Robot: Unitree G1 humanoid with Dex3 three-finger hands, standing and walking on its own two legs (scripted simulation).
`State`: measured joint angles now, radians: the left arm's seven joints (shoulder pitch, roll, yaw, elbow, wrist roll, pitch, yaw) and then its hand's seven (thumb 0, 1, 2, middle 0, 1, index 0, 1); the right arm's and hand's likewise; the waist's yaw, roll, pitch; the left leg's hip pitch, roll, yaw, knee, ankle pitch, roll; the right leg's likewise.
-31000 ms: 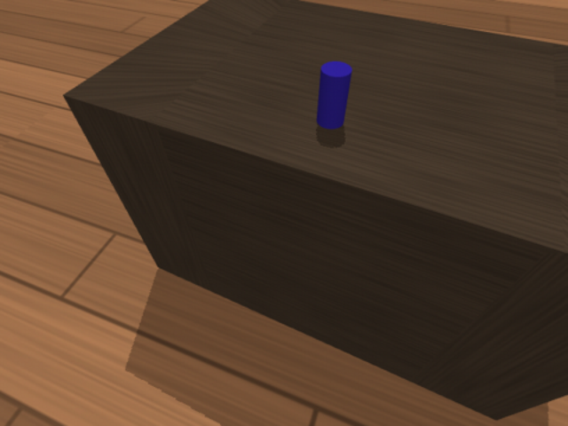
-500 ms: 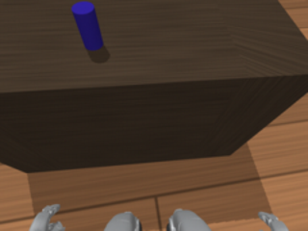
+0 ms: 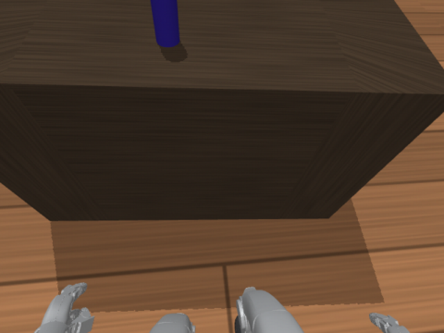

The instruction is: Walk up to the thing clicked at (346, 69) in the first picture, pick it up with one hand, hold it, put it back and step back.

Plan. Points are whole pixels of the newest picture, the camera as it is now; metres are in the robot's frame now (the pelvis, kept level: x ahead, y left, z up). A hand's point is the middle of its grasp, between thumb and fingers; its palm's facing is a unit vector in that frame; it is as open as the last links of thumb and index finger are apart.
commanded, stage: step back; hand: left
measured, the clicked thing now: (165, 17) +0.76 +0.15 +0.10
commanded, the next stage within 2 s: none
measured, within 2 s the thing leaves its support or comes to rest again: neither
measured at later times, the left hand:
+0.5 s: hand out of the picture -0.05 +0.21 -0.13, palm faces -0.07 -0.91 -0.41, open 7.4 cm
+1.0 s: hand out of the picture -0.23 +0.19 -0.16, palm faces -0.04 -0.92 -0.39, open 7.4 cm
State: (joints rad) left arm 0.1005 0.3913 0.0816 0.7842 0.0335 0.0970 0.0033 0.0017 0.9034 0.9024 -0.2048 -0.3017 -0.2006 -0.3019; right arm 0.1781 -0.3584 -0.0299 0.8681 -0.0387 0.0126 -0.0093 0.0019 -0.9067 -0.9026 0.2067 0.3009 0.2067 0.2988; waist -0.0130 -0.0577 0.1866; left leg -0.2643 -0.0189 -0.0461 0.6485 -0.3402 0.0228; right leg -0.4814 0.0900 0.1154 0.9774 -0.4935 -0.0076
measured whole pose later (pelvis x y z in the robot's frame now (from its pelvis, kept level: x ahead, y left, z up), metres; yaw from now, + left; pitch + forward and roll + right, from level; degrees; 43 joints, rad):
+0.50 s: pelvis -0.15 -0.05 +0.00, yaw -4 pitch -1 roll +2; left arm 0.21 0.35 0.08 0.83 0.05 0.07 -0.02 0.00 0.90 0.90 -0.21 -0.30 -0.20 -0.30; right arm 0.17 -0.41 -0.05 0.84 0.00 0.04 -0.03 0.00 -0.91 -0.90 0.21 0.30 0.21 0.30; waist 0.03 0.01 0.13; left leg -0.50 -0.10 -0.12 1.14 -0.48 -0.01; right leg -0.31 -0.02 0.04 0.63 -0.30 -0.02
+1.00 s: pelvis -0.32 -0.09 -0.01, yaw -3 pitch -1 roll +0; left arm 0.18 0.41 0.08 0.85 0.02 0.06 -0.01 0.00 0.90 0.90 -0.21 -0.30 -0.20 -0.30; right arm 0.10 -0.41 -0.04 0.81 -0.04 0.03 -0.02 0.00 -0.90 -0.90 0.21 0.30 0.21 0.30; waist 0.03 -0.03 0.16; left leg -0.44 0.07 0.00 0.65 -0.19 -0.02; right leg -0.24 0.01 0.08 0.73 -0.45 0.02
